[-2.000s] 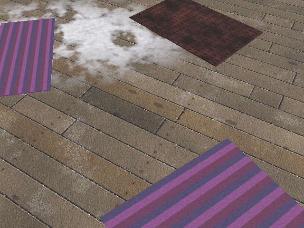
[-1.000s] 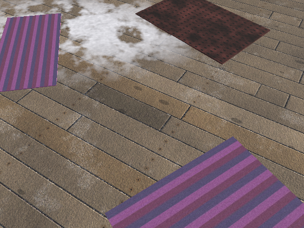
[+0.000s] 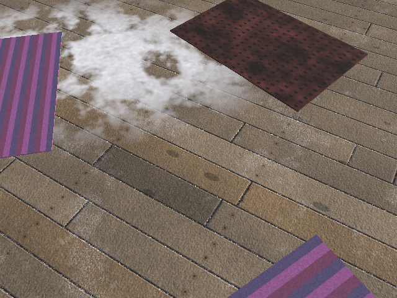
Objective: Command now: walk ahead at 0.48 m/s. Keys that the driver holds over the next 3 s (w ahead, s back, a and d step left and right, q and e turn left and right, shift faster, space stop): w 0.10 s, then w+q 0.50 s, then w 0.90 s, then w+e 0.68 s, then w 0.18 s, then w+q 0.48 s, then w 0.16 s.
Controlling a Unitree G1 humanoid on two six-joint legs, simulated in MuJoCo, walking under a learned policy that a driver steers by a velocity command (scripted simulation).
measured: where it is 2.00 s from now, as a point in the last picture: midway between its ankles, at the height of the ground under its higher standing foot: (147, 145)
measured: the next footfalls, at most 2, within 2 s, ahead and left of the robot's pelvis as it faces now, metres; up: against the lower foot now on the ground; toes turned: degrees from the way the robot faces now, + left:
left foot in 0.44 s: +0.43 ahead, +0.16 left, +0.00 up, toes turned +10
right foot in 0.96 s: +0.77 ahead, +0.04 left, +0.00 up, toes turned +18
